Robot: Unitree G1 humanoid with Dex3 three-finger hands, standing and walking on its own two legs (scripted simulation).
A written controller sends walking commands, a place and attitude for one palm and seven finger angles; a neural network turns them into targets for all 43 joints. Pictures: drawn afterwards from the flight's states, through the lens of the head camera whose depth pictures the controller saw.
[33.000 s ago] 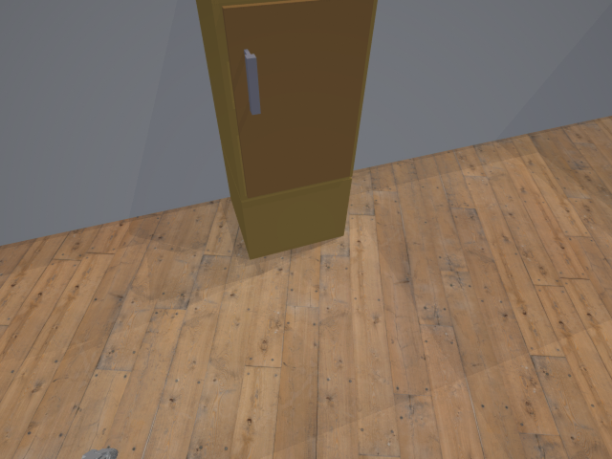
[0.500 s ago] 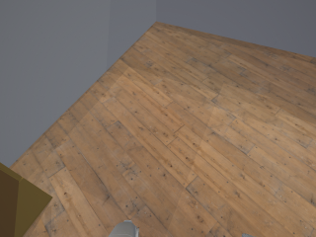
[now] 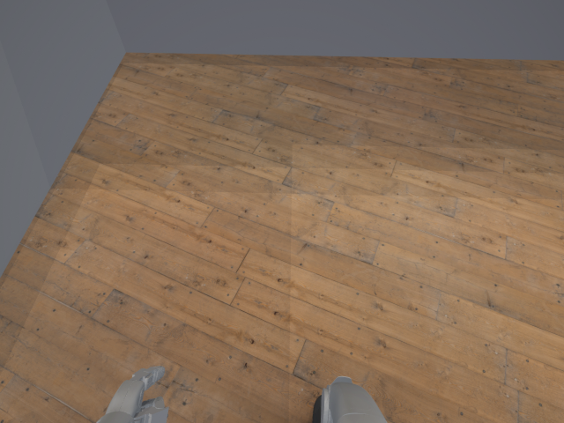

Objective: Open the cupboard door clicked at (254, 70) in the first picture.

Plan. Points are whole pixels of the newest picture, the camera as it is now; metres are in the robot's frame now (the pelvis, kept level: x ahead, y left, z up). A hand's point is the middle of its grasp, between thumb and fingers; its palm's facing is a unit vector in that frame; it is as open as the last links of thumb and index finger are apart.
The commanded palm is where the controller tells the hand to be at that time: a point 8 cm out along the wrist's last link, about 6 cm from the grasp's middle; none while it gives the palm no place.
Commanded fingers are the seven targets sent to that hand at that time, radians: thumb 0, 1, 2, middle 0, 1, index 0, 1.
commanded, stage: walk to a spot facing it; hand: left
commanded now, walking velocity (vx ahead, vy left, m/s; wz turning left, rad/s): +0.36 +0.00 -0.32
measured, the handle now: out of the picture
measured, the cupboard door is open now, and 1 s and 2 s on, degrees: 45 45 45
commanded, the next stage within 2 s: turn to face it in 0.68 s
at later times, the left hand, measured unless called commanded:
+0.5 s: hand (213, 370) +0.22 +0.12 -0.16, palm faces +0.00 -0.98 -0.21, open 7.2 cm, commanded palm none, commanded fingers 0.00 0.90 0.90 -0.20 -0.30 -0.20 -0.30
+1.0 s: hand (228, 204) +0.58 +0.13 -0.16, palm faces -0.10 -0.97 -0.24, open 7.2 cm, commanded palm none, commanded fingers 0.00 0.90 0.90 -0.20 -0.30 -0.20 -0.30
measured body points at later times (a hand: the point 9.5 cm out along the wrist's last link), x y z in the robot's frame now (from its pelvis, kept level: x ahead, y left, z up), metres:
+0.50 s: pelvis +0.24 -0.06 +0.00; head +0.26 -0.07 +0.45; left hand +0.22 +0.17 -0.14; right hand +0.33 -0.30 -0.14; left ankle +0.36 +0.07 -0.68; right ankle +0.13 -0.10 -0.73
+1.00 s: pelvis +0.47 -0.06 +0.00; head +0.50 -0.07 +0.45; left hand +0.58 +0.18 -0.14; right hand +0.38 -0.28 -0.15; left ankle +0.43 +0.04 -0.73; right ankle +0.53 -0.21 -0.71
